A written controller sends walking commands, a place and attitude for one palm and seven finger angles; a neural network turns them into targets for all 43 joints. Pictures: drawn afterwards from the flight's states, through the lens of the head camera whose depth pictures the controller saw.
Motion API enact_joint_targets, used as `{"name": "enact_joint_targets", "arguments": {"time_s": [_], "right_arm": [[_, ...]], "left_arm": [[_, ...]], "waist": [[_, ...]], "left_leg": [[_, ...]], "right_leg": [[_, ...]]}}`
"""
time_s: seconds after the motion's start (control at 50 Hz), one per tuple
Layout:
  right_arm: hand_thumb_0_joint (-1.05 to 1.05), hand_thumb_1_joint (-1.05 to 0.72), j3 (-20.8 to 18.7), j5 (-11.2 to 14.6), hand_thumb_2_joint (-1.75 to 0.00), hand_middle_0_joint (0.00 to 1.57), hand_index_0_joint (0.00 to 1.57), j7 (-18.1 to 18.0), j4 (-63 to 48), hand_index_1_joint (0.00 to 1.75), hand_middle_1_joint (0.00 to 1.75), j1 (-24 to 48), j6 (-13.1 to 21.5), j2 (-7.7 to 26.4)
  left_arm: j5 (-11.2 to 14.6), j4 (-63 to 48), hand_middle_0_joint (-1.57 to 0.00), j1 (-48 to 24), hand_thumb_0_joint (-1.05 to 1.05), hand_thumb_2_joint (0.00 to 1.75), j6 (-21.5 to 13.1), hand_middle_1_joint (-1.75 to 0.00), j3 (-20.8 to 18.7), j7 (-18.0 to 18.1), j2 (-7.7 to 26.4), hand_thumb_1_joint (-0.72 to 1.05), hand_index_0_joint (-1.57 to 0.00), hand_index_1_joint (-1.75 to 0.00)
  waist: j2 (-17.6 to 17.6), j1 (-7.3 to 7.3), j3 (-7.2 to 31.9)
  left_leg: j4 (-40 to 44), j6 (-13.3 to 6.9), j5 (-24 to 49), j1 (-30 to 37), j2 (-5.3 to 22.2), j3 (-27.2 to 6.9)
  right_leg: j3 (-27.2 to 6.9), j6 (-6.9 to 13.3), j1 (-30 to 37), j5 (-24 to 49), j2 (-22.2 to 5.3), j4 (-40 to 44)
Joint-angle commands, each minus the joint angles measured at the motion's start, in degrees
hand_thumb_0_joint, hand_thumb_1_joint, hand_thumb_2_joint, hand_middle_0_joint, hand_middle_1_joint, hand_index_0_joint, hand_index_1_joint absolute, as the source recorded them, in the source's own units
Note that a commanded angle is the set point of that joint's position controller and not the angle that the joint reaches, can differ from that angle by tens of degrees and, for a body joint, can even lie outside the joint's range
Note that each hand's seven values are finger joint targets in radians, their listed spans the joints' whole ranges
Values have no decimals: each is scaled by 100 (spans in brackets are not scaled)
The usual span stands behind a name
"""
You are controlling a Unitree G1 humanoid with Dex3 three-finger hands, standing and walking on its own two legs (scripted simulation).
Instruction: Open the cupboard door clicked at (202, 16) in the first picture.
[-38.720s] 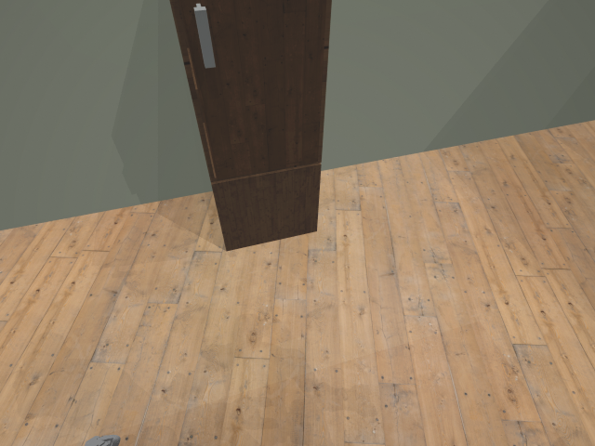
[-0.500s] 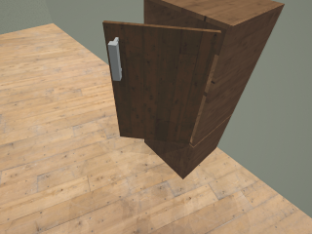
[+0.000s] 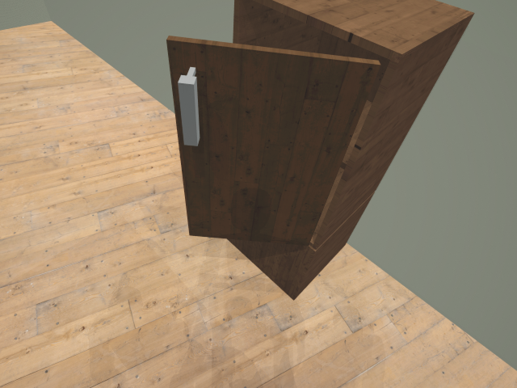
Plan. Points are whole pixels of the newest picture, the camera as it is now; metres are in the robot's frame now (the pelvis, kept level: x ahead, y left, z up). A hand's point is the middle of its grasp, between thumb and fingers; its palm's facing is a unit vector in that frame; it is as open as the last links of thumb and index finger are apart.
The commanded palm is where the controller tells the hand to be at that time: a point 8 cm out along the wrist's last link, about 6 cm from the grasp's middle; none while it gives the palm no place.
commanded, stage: come to a stop and stand still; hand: left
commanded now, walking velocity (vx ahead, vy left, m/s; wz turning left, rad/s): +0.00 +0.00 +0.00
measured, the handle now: (192, 106) +0.57 +0.16 +0.13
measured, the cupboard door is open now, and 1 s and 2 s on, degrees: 42 42 42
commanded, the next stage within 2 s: look again from close up in 1.08 s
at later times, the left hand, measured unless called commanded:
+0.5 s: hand out of the picture +0.12 +0.14 -0.18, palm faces +0.04 -0.98 -0.19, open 7.2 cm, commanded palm none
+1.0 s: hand out of the picture -0.01 +0.21 -0.19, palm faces +0.08 -0.98 -0.20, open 7.3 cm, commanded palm none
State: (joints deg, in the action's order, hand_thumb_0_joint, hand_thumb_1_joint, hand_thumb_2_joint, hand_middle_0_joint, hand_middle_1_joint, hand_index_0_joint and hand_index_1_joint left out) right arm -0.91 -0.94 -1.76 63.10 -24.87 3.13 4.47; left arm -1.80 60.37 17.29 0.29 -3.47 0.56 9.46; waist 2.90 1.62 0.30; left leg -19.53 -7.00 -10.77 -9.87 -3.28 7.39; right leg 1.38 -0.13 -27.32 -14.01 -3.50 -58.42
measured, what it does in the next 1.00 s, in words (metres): steps on the spot: right foot, then left foot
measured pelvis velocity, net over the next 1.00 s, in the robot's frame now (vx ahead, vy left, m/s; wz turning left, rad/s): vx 0.01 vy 0.02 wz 0.02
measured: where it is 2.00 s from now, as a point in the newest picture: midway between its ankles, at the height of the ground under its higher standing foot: outside the picture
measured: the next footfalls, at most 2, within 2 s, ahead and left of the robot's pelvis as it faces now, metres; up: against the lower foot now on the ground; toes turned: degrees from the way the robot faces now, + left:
right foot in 0.42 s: +0.08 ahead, -0.14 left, +0.00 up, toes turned -1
left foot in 0.72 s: +0.05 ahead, +0.13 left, +0.00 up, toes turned +3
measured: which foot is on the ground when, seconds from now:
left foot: down 0.00-0.46, up 0.48-0.70, down 0.72-1.00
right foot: up 0.00-0.40, down 0.42-1.00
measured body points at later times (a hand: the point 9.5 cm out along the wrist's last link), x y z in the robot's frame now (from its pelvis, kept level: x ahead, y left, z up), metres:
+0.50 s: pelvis +0.04 -0.02 -0.01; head +0.08 -0.02 +0.43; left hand +0.12 +0.19 -0.17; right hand +0.02 -0.23 -0.17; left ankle +0.00 +0.04 -0.73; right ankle +0.05 -0.15 -0.75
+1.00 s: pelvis +0.01 +0.02 -0.01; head +0.01 +0.03 +0.44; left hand -0.01 +0.26 -0.17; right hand +0.09 -0.21 -0.15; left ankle +0.01 +0.12 -0.75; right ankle +0.04 -0.14 -0.75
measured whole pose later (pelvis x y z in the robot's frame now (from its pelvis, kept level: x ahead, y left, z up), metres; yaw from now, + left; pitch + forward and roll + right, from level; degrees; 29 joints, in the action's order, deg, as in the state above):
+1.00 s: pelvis +0.01 +0.02 -0.01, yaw +1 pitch -2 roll +0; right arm -1.7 -0.6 -0.6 59.1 -11.1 -0.5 8.8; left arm -1.2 62.2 17.7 1.3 -1.1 1.2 11.6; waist 2.1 -1.9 -1.4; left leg -25.6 -1.3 -14.1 -10.0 -0.8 2.9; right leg 0.1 -4.0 -12.5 -11.0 -5.2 -25.3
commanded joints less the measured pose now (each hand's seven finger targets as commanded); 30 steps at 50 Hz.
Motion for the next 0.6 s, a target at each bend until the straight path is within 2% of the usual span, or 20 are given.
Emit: {"name": "enact_joint_targets", "arguments": {"time_s": [0.0, 0.08, 0.1, 0.16, 0.26, 0.3, 0.34, 0.36, 0.38, 0.4, 0.42, 0.44, 0.46, 0.48, 0.5, 0.52, 0.58], "right_arm": [[0, -90, -43, 6, -90, 20, 20, -157, 121, 30, 30, -804, 185, 640], [0, -90, 48, -16, -90, 20, 20, -230, 243, 30, 30, -827, 127, 538], [0, -90, 52, -17, -90, 20, 20, -243, 269, 30, 30, -765, 95, 550], [0, -90, 1, -3, -90, 20, 20, -243, 272, 30, 30, -619, -22, 558], [0, -90, -158, -14, -90, 20, 20, -214, 162, 30, 30, -461, -172, 617], [0, -90, -210, -30, -90, 20, 20, -197, 94, 30, 30, -364, -204, 673], [0, -90, -263, -21, -90, 20, 20, -180, 16, 30, 30, -236, -231, 727], [0, -90, -277, 3, -90, 20, 20, -160, -35, 30, 30, -189, -239, 716], [0, -90, -285, 27, -90, 20, 20, -138, -111, 30, 30, -119, -230, 678], [0, -90, -307, 65, -90, 20, 20, -115, -205, 30, 30, -99, -234, 555], [0, -90, -324, 79, -90, 20, 20, -80, -299, 30, 30, -119, -294, 462], [0, -90, -316, 53, -90, 20, 20, -85, -359, 30, 30, 104, -409, 436], [0, -90, -320, 32, -90, 20, 20, -91, -472, 30, 30, 385, -469, 491], [0, -90, -326, 29, -90, 20, 20, -78, -524, 30, 30, 560, -482, 494], [0, -90, -328, 32, -90, 20, 20, -52, -534, 30, 30, 635, -502, 548], [0, -90, -326, 31, -90, 20, 20, -18, -561, 30, 30, 674, -518, 562], [0, -90, -313, 33, -90, 20, 20, 66, -656, 30, 30, 798, -506, 584]], "left_arm": [[17, -291, -20, 26, 0, 90, -50, -30, -20, -25, 80, 90, -20, -30], [68, -250, -20, -55, 0, 90, 51, -30, 47, 81, 7, 90, -20, -30], [84, -224, -20, -70, 0, 90, 75, -30, 61, 111, 6, 90, -20, -30], [101, -262, -20, -254, 0, 90, 128, -30, 80, 163, 74, 90, -20, -30], [91, -518, -20, -682, 0, 90, 150, -30, 76, 211, 148, 90, -20, -30], [93, -562, -20, -624, 0, 90, 124, -30, 53, 234, 128, 90, -20, -30], [86, -528, -20, -371, 0, 90, 74, -30, 12, 256, 130, 90, -20, -30], [77, -503, -20, -221, 0, 90, 37, -30, 3, 266, 218, 90, -20, -30], [72, -445, -20, 40, 0, 90, -21, -30, -13, 275, 304, 90, -20, -30], [49, -394, -20, 213, 0, 90, -77, -30, -58, 306, 536, 90, -20, -30], [58, -411, -20, 155, 0, 90, -97, -30, -72, 292, 737, 90, -20, -30], [56, -429, -20, 198, 0, 90, -110, -30, -88, 299, 785, 90, -20, -30], [36, -451, -20, 145, 0, 90, -87, -30, -95, 329, 758, 90, -20, -30], [24, -512, -20, -23, 0, 90, -76, -30, -98, 341, 714, 90, -20, -30], [15, -587, -20, -186, 0, 90, -63, -30, -90, 332, 704, 90, -20, -30], [5, -634, -20, -272, 0, 90, -60, -30, -102, 318, 743, 90, -20, -30], [-28, -731, -20, -382, 0, 90, -31, -30, -150, 270, 919, 90, -20, -30]], "waist": [[-627, -20, -398], [-784, -79, -241], [-887, -104, -186], [-1109, -63, -269], [-1124, 61, -429], [-1088, 25, -322], [-930, -91, -128], [-848, -163, -94], [-593, -255, 107], [-43, -220, 268], [333, -116, 263], [681, -247, 410], [665, -310, 359], [612, -263, 192], [392, -215, 85], [414, -192, 70], [610, -211, 6]], "left_leg": [[973, 186, 1518, 890, 1739, -1617], [387, 570, 4337, 894, 1618, -1151], [259, 633, 4730, 881, 1601, -1065], [107, 644, 4923, 709, 1519, -968], [-68, 4, 4681, 609, 1764, -1226], [-191, -102, 4648, 646, 1775, -1269], [-468, -38, 4486, 754, 1694, -1227], [-700, 82, 4144, 603, 1570, -1210], [-1057, 295, 3482, 345, 1329, -1072], [-1554, 559, 1885, -388, 888, -729], [-1895, 783, -559, -938, 430, -462], [-2638, 858, -2119, -1098, 350, -507], [-3250, 849, -2375, -1246, 394, -734], [-3604, 860, -2261, -1426, 464, -865], [-3753, 895, -2075, -1491, 489, -878], [-3688, 928, -1957, -1439, 491, -837], [-2923, 962, -1671, -1018, 484, -633]], "right_leg": [[-130, -76, -1142, 271, -156, -152], [-97, -164, -721, 271, 21, 155], [-82, -172, -527, 281, 35, 366], [76, -159, -29, 158, 123, 997], [154, -72, 374, -440, 92, 1712], [137, -27, 633, -445, 96, 2084], [155, -6, 979, -20, 78, 2721], [115, 2, 1323, 514, 27, 3217], [-96, 70, 1849, 1718, -210, 3541], [-855, 410, 2442, 3773, -954, 3258], [-1267, 941, 2582, 5087, -1804, 3167], [-1557, 1371, 2495, 5122, -2085, 3422], [-1623, 1545, 2315, 4954, -2080, 3509], [-1516, 1555, 2196, 4693, -1912, 3514], [-1262, 1468, 2084, 4320, -1725, 3546], [-1086, 1363, 1968, 4019, -1595, 3585], [-933, 1130, 1533, 2803, -1364, 3727]]}}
